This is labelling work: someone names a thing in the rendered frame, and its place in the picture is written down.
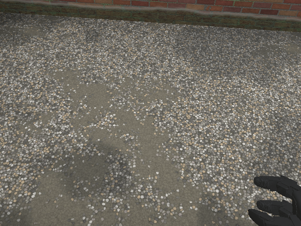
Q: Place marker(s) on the robot right hand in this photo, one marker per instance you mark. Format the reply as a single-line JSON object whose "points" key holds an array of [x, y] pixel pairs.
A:
{"points": [[284, 213]]}

